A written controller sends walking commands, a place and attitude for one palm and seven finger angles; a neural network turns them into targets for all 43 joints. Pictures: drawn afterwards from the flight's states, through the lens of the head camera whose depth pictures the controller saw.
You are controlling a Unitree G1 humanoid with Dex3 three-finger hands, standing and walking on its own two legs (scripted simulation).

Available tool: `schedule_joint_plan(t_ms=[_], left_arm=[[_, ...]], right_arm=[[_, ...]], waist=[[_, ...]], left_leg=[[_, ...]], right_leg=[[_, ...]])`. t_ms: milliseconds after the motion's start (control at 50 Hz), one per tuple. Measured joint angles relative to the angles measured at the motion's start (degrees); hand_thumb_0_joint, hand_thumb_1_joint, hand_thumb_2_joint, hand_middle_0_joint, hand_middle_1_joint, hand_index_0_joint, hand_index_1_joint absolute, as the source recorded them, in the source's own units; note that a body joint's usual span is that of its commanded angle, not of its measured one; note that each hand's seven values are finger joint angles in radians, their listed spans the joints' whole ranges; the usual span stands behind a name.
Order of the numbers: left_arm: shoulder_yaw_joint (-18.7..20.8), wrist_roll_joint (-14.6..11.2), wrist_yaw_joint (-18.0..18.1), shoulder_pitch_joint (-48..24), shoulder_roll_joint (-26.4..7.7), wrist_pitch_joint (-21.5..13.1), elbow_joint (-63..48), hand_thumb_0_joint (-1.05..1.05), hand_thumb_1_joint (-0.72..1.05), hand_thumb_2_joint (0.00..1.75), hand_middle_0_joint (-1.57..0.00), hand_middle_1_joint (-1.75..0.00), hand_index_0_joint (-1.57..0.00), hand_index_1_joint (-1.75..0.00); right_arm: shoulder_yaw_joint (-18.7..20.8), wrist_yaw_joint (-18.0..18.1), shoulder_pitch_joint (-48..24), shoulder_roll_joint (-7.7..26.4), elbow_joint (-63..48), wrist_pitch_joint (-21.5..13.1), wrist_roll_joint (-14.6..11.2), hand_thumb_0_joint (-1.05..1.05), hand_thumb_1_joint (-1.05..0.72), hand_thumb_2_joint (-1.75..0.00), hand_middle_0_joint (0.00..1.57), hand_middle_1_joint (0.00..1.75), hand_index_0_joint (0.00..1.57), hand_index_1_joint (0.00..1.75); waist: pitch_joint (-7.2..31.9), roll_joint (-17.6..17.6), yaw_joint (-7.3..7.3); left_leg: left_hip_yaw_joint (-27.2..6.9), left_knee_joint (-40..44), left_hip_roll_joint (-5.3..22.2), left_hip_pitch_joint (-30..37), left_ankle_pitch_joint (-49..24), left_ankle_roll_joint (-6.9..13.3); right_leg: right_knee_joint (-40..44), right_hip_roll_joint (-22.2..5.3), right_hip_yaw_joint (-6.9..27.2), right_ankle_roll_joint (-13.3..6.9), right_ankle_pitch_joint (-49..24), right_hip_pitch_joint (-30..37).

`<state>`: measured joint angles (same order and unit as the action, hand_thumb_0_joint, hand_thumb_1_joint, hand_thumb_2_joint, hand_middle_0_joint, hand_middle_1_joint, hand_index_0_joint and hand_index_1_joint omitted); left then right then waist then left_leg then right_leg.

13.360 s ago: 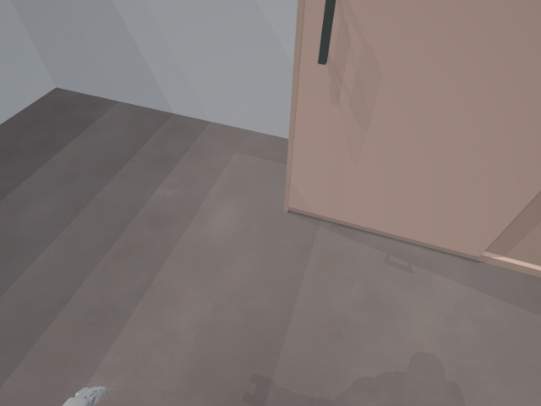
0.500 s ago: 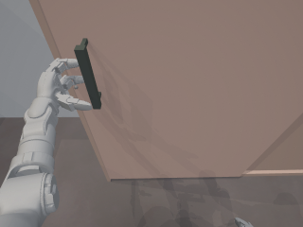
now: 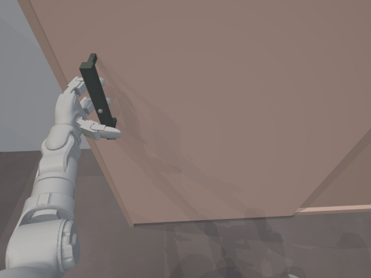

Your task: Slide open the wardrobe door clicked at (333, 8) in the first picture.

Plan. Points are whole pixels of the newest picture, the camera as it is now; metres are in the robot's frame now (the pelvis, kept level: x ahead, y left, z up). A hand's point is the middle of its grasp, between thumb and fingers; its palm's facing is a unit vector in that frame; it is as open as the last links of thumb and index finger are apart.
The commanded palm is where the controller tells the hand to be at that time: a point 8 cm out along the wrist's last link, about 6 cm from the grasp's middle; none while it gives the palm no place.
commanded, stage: slide the fingers in behind the handle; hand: left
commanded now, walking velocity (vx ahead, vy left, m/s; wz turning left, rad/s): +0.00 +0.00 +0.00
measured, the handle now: (103, 100) +0.48 +0.20 +0.14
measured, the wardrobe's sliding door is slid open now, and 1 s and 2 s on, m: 0.00 0.00 0.00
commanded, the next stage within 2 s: grip the handle and tug to test in 0.76 s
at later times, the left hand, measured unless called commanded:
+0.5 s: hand (102, 111) +0.43 +0.19 +0.15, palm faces +0.07 -1.00 +0.01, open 13.9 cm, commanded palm +0.40 +0.24 +0.14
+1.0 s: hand (105, 111) +0.43 +0.18 +0.15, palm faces +0.06 -1.00 +0.00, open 13.6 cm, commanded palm +0.40 +0.23 +0.14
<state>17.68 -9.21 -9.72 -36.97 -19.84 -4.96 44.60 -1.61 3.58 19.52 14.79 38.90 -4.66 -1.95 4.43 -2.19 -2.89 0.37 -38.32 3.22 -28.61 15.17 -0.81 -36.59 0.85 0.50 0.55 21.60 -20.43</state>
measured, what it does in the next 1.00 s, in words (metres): stands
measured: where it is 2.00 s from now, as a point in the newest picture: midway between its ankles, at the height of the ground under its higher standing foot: outside the picture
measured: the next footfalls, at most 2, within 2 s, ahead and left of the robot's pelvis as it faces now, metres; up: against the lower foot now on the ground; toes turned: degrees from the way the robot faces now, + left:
none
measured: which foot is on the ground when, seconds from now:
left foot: down 0.00-1.00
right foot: down 0.00-1.00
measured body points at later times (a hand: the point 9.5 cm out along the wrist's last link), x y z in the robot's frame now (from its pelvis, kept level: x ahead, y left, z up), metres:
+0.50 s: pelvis +0.00 +0.00 +0.00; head +0.01 +0.00 +0.45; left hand +0.42 +0.24 +0.15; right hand +0.10 -0.25 -0.11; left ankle +0.04 +0.13 -0.72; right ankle -0.03 -0.13 -0.72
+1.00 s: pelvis +0.00 +0.00 +0.00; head +0.02 +0.00 +0.45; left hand +0.42 +0.24 +0.15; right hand +0.09 -0.25 -0.11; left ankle +0.04 +0.13 -0.72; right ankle -0.03 -0.13 -0.72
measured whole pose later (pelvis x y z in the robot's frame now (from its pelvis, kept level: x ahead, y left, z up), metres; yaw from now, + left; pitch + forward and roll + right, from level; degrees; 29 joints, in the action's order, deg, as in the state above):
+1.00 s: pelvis +0.00 +0.00 +0.00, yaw +0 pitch +5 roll -1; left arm 15.2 -8.9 -7.7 -37.6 -18.0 -5.2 44.3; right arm -1.2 3.4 19.0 14.6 39.4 -4.8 -2.0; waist 4.1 -2.2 -2.6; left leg 0.3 -38.0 2.9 -28.2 15.0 -0.5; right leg -35.8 0.6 0.4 0.8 21.2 -19.7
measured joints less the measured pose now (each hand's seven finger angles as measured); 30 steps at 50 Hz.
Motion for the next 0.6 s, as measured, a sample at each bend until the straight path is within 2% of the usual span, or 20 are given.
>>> schedule_joint_plan(t_ms=[260, 600], left_arm=[[-1.5, -1.2, -0.7, 1.2, 0.8, 0.8, -1.6, -0.01, -0.50, 0.30, -0.30, -1.20, -0.30, -1.20], [-1.5, -0.3, 0.4, -1.3, 0.9, -0.3, 1.3, -0.01, -0.50, 0.30, -0.30, -1.20, -0.30, -1.20]], right_arm=[[0.5, 0.1, -0.9, 0.6, -0.1, 0.2, -0.4, 0.01, -0.90, -0.89, 0.20, 0.30, 0.20, 0.30], [-0.1, 0.0, -1.2, -0.3, 0.0, 0.2, 0.0, 0.01, -0.90, -0.89, 0.20, 0.30, 0.20, 0.30]], waist=[[0.1, 0.0, 1.00], [0.0, 0.0, 0.52]], left_leg=[[-0.5, 0.5, -0.1, 0.9, -0.2, -0.2], [-0.3, 0.3, -0.2, 0.3, -0.3, 0.0]], right_leg=[[0.6, 0.0, -0.6, -0.2, 0.0, 1.2], [0.4, -0.2, -0.3, 0.0, -0.2, 0.5]])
